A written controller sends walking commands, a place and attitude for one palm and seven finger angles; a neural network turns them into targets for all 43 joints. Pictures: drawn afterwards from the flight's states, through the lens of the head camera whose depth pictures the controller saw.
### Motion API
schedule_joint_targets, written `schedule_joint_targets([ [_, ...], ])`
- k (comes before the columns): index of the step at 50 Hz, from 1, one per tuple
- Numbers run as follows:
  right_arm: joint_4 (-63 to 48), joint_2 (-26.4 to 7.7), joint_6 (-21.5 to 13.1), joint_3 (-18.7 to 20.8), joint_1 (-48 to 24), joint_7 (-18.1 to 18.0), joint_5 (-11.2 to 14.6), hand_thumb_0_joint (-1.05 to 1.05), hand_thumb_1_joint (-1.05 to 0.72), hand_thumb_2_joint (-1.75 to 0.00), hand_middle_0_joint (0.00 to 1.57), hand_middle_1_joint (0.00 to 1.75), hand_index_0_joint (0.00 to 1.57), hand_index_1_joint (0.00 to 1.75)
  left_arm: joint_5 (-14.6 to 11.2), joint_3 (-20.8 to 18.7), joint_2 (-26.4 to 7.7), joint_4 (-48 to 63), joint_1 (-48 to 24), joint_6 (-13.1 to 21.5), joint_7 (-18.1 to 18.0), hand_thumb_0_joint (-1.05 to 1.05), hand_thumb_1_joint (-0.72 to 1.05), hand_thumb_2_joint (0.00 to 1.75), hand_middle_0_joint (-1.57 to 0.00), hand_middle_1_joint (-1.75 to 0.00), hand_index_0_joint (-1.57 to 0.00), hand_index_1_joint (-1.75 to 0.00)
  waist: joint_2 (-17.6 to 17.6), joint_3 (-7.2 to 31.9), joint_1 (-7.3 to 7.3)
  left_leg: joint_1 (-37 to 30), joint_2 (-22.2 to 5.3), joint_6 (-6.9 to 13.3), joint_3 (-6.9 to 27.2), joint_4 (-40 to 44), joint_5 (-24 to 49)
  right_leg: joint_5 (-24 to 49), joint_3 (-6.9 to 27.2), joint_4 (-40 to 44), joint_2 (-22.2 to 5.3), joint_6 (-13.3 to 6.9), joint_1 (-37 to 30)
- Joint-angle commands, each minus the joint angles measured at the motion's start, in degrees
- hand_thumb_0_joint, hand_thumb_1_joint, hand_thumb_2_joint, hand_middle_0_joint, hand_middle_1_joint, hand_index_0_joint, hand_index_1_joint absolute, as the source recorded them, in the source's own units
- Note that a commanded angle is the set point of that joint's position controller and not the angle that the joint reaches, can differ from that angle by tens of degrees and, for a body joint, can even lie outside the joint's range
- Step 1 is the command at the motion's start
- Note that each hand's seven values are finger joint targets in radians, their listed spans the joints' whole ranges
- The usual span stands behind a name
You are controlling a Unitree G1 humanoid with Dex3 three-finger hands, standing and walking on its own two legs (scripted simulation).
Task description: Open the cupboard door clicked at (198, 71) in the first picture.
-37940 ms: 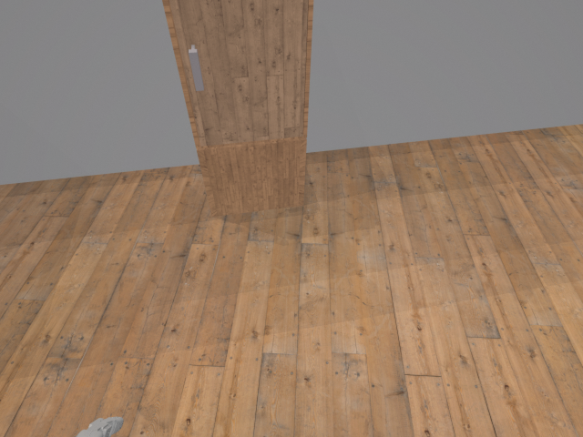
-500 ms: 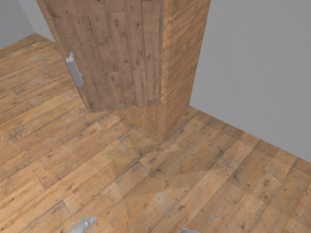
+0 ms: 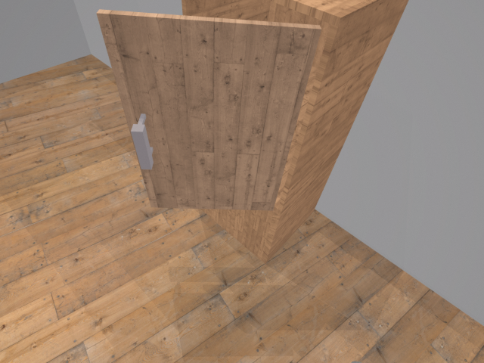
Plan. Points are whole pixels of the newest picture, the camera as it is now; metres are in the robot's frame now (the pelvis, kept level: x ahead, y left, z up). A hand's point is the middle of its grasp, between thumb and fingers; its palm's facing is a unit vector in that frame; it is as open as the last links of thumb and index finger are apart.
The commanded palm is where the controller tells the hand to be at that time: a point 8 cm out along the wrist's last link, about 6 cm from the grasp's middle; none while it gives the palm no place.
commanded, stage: come to a stop and stand still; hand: left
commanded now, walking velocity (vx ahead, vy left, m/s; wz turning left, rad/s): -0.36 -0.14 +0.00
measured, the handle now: (144, 141) +0.57 +0.30 -0.02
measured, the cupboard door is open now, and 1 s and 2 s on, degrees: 43 43 43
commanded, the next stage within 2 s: look again from close up in 1.66 s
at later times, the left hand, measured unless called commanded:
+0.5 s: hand out of the picture +0.06 +0.15 -0.17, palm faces -0.01 -0.96 -0.28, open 7.3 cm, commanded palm none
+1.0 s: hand out of the picture +0.01 +0.09 -0.16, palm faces +0.01 -0.98 -0.19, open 7.3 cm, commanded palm none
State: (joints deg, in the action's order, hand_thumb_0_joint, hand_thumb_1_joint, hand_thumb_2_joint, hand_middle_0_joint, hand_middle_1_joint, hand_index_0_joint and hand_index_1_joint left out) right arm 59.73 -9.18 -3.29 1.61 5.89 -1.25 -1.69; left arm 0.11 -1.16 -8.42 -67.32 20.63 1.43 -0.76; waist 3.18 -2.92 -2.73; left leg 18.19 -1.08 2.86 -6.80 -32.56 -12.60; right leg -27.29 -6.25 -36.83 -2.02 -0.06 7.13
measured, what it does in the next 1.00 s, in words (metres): steps on the spot: right foot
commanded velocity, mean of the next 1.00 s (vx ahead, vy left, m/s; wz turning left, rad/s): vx -0.04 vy -0.02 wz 0.00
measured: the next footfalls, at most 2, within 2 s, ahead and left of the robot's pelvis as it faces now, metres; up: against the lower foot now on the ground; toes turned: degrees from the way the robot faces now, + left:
right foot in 0.36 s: +0.02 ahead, -0.18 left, +0.00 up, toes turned -3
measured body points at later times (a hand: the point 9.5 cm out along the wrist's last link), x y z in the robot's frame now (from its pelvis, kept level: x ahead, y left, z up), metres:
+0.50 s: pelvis -0.01 -0.05 -0.02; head -0.03 -0.07 +0.43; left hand +0.06 +0.20 -0.15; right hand +0.03 -0.32 -0.17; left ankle +0.05 +0.07 -0.73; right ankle -0.01 -0.18 -0.73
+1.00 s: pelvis +0.00 -0.08 +0.00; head +0.01 -0.09 +0.45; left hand +0.01 +0.14 -0.15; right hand -0.03 -0.30 -0.16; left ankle +0.05 +0.06 -0.73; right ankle -0.02 -0.18 -0.73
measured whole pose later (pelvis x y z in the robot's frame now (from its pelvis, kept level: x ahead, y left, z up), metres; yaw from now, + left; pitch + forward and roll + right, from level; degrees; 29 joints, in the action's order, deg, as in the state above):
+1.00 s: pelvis +0.00 -0.08 +0.00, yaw -1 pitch -1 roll +0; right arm 61.3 -8.5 0.0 -0.1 20.7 -1.1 -1.5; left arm 0.4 -0.5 -8.5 -59.8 18.0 -0.1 -0.8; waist -0.9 -1.8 0.8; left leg 17.4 -2.5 -2.1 0.1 -30.3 -12.2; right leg -18.4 -2.2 -31.7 0.7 -1.8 12.7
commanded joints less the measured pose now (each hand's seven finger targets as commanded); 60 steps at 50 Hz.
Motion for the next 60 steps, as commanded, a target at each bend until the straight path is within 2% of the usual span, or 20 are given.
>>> schedule_joint_targets([
  [1,0.7,-9.4,1.9,0.5,7.9,-2.5,0.7,0.00,-0.90,-0.90,0.20,0.30,0.20,0.30,0.2,-0.2,-3.2,3.5,1.2,-1.6,-1.7,0.00,0.90,0.90,-0.20,-0.30,-0.20,-0.30,-13.1,2.9,3.02,-10.1,-19.9,7.7,15.6,11.9,50.8,-7.3,5.4,-11.0,-3.2,2.0,9.0],
  [8,-2.0,-11.8,4.1,2.7,4.4,-2.6,0.5,0.00,-0.90,-0.90,0.20,0.30,0.20,0.30,1.1,-2.5,-5.4,7.9,-0.8,-4.9,-0.8,0.00,0.90,0.90,-0.20,-0.30,-0.20,-0.30,-6.5,4.9,2.60,-6.1,-19.8,8.8,13.9,13.3,27.6,-2.2,6.0,-19.3,-1.4,1.9,13.5],
  [14,-3.2,-11.7,4.5,3.7,3.1,-1.4,0.1,0.00,-0.90,-0.90,0.20,0.30,0.20,0.30,1.2,-2.6,-4.3,10.6,-1.9,-3.9,-0.3,0.00,0.90,0.90,-0.20,-0.30,-0.20,-0.30,-13.0,6.4,2.25,-3.9,-15.8,5.6,11.8,12.7,11.0,3.0,2.7,-4.2,0.0,1.5,8.2],
  [15,-4.9,-14.7,3.1,4.6,0.8,-1.1,1.6,0.00,-0.90,-0.90,0.20,0.30,0.20,0.30,1.0,-1.3,-5.9,9.2,3.0,-2.6,-1.9,0.00,0.90,0.90,-0.20,-0.30,-0.20,-0.30,-4.5,12.6,-0.38,-9.1,-14.5,1.5,7.9,-0.4,20.5,10.6,7.7,7.4,-2.3,0.1,9.2],
  [16,-7.6,-8.7,3.6,3.4,3.2,0.5,1.4,0.00,-0.90,-0.90,0.20,0.30,0.20,0.30,1.8,-2.1,-9.8,13.7,-1.3,-2.0,-1.9,0.00,0.90,0.90,-0.20,-0.30,-0.20,-0.30,4.8,8.7,1.35,2.3,-6.2,-1.2,2.4,-6.0,0.1,12.1,14.9,13.7,-6.3,-2.0,8.3],
  [17,-8.8,-5.8,3.7,2.6,4.0,1.1,0.6,0.00,-0.90,-0.90,0.20,0.30,0.20,0.30,1.9,-2.9,-12.0,15.0,-2.9,-1.2,-1.9,0.00,0.90,0.90,-0.20,-0.30,-0.20,-0.30,5.4,6.3,1.85,7.8,-1.5,-2.8,0.0,-13.0,-12.2,25.4,21.1,14.0,-12.4,-6.1,6.3],
  [18,-9.5,-3.9,4.0,2.0,3.9,1.2,0.0,0.00,-0.90,-0.90,0.20,0.30,0.20,0.30,2.0,-2.9,-13.2,15.0,-3.1,-0.2,-2.0,0.00,0.90,0.90,-0.20,-0.30,-0.20,-0.30,-0.4,8.2,1.85,7.3,-1.5,-3.0,2.1,-15.5,-15.8,33.0,20.8,12.5,-14.9,-9.5,4.4],
  [19,-9.9,-3.0,3.8,2.1,5.0,1.5,0.3,0.00,-0.90,-0.90,0.20,0.30,0.20,0.30,2.5,-2.4,-14.0,15.3,-3.4,-0.3,-1.8,0.00,0.90,0.90,-0.20,-0.30,-0.20,-0.30,-4.0,7.2,3.02,4.9,-0.1,-3.1,1.9,-15.1,-15.1,33.9,17.6,10.8,-12.7,-9.5,7.4],
  [21,-9.6,-5.1,4.1,2.1,8.1,1.2,0.7,0.00,-0.90,-0.90,0.20,0.30,0.20,0.30,1.9,-3.0,-13.0,16.1,-6.7,-0.2,-1.8,0.00,0.90,0.90,-0.20,-0.30,-0.20,-0.30,12.7,5.7,4.51,5.1,-0.7,-2.6,2.9,-14.7,-11.0,29.5,14.4,9.8,-9.6,-8.2,8.7],
  [22,-9.5,-5.7,4.1,2.2,9.6,1.0,0.8,0.00,-0.90,-0.90,0.20,0.30,0.20,0.30,1.7,-2.5,-12.2,16.6,-8.3,-0.2,-2.0,0.00,0.90,0.90,-0.20,-0.30,-0.20,-0.30,14.7,4.3,5.39,2.4,-0.8,-2.5,3.6,-12.3,-8.8,25.9,12.4,9.9,-9.1,-7.3,12.0],
  [23,-8.9,-5.6,3.9,2.0,11.7,0.9,0.8,0.00,-0.90,-0.90,0.20,0.30,0.20,0.30,1.7,-2.4,-11.7,17.2,-10.1,-0.4,-2.1,0.00,0.90,0.90,-0.20,-0.30,-0.20,-0.30,12.9,2.6,6.58,-2.1,-1.3,-2.2,3.1,-6.6,-4.9,18.9,9.7,9.1,-7.6,-6.0,16.0],
  [24,-8.0,-6.3,3.4,1.8,13.4,0.9,0.6,0.00,-0.90,-0.90,0.20,0.30,0.20,0.30,1.5,-2.0,-10.1,17.6,-10.0,-1.1,-2.0,0.00,0.90,0.90,-0.20,-0.30,-0.20,-0.30,4.7,-0.4,6.65,-5.7,-2.1,-1.8,4.8,-1.9,-1.6,9.7,9.2,7.4,-5.8,-4.4,21.7],
  [26,-7.8,-9.3,3.2,1.7,13.3,1.0,-0.5,0.00,-0.90,-0.90,0.20,0.30,0.20,0.30,1.0,-1.4,-7.6,18.0,-7.8,-2.4,-1.8,0.00,0.90,0.90,-0.20,-0.30,-0.20,-0.30,-15.9,-6.6,5.10,5.4,-9.4,2.1,18.9,12.8,-13.6,-4.5,4.2,1.4,1.6,-1.2,19.7],
  [28,-8.4,-9.7,3.4,1.5,8.9,0.8,-0.3,0.00,-0.90,-0.90,0.20,0.30,0.20,0.30,1.1,-1.2,-8.0,16.6,-3.8,-2.4,-1.4,0.00,0.90,0.90,-0.20,-0.30,-0.20,-0.30,-17.1,-9.1,1.57,16.4,-9.6,3.3,20.7,19.0,-26.5,0.1,3.9,0.8,1.9,-1.4,10.2],
  [30,-8.8,-8.3,3.6,0.9,7.9,0.7,-0.2,0.00,-0.90,-0.90,0.20,0.30,0.20,0.30,1.1,-1.2,-8.3,14.8,-0.4,-1.7,-0.9,0.00,0.90,0.90,-0.20,-0.30,-0.20,-0.30,-6.4,-6.9,0.27,14.8,-4.8,0.6,13.7,11.9,-22.6,-0.9,8.4,8.4,0.3,-2.1,8.1],
  [33,-7.3,-5.2,4.1,0.5,13.8,0.7,0.1,0.00,-0.90,-0.90,0.20,0.30,0.20,0.30,0.8,-1.5,-10.7,15.7,-4.1,-1.0,-1.0,0.00,0.90,0.90,-0.20,-0.30,-0.20,-0.30,5.8,-2.7,4.09,0.8,-0.7,-1.8,5.4,-0.8,-8.7,-13.1,18.2,21.4,-7.4,-5.2,18.5],
  [36,-5.1,-3.9,3.4,0.0,17.6,0.7,0.1,0.00,-0.90,-0.90,0.20,0.30,0.20,0.30,0.7,-1.5,-9.5,16.3,-6.4,-0.6,-1.0,0.00,0.90,0.90,-0.20,-0.30,-0.20,-0.30,2.3,0.1,5.42,-3.9,-0.8,-1.8,5.8,0.5,-3.7,-5.1,14.6,19.0,-5.8,-4.7,18.0],
  [39,-4.3,-4.6,2.8,-0.3,16.5,0.5,0.2,0.00,-0.90,-0.90,0.20,0.30,0.20,0.30,0.5,-1.2,-8.1,15.2,-4.6,-0.6,-0.9,0.00,0.90,0.90,-0.20,-0.30,-0.20,-0.30,-3.5,-1.2,3.91,-0.3,-2.9,-1.1,9.5,6.9,-6.4,-0.4,11.2,15.0,-2.5,-3.3,14.0],
  [43,-3.2,-3.7,3.0,-0.5,15.8,0.4,0.4,0.00,-0.90,-0.90,0.20,0.30,0.20,0.30,0.7,-1.2,-8.2,13.0,-2.7,-0.4,-0.8,0.00,0.90,0.90,-0.20,-0.30,-0.20,-0.30,-0.3,-3.2,3.47,0.3,-2.0,-2.0,7.7,5.2,-5.2,-2.8,13.3,18.3,-4.1,-3.9,13.6],
  [60,1.1,-4.7,1.4,-0.9,13.0,-0.6,1.0,0.00,-0.90,-0.90,0.20,0.30,0.20,0.30,0.8,-0.4,-6.0,6.8,0.3,0.3,-1.1,0.00,0.90,0.90,-0.20,-0.30,-0.20,-0.30,-4.1,1.0,2.72,-6.1,-4.5,-1.3,8.6,7.0,10.2,21.9,8.9,12.8,-3.1,-2.2,5.4],
])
